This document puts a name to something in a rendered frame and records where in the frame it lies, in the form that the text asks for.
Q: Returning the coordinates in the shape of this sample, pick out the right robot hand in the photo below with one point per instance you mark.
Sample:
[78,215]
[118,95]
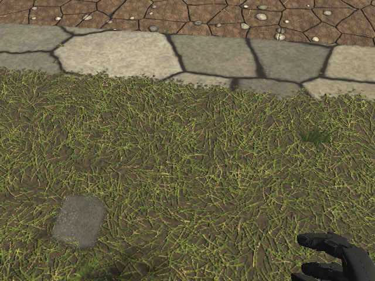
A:
[356,263]

